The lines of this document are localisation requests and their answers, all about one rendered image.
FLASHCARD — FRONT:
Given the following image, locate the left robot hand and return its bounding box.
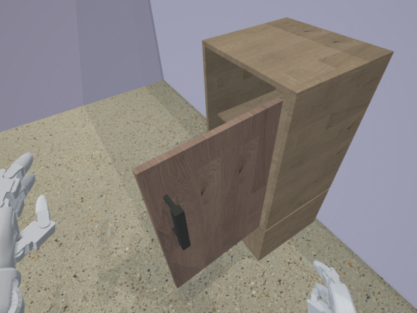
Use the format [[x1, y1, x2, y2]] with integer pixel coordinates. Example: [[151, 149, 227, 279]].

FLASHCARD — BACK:
[[0, 152, 55, 269]]

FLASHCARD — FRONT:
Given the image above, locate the robot left forearm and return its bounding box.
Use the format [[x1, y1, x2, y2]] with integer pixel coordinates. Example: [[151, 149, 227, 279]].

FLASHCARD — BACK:
[[0, 267, 25, 313]]

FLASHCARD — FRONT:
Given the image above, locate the handle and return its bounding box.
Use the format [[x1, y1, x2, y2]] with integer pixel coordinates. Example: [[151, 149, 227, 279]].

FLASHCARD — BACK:
[[163, 194, 191, 250]]

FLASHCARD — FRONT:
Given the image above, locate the cupboard door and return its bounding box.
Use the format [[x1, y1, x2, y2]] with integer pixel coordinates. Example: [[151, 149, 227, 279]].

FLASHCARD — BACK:
[[132, 98, 283, 289]]

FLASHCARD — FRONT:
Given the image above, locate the right robot hand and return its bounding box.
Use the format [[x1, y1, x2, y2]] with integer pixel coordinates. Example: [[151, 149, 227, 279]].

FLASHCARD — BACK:
[[307, 260, 357, 313]]

